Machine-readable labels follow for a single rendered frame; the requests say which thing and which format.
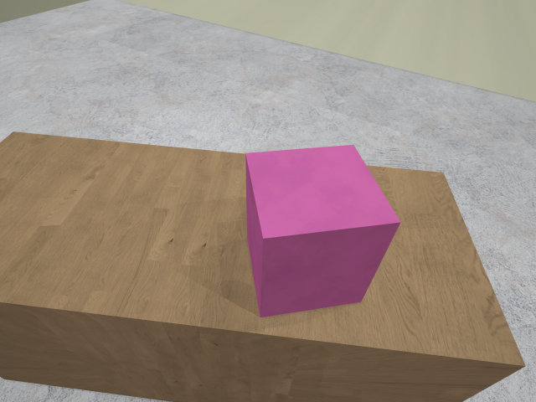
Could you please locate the pedestal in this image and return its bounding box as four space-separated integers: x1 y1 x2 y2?
0 131 526 402

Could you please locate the carton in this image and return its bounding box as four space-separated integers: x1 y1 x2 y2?
245 145 401 317

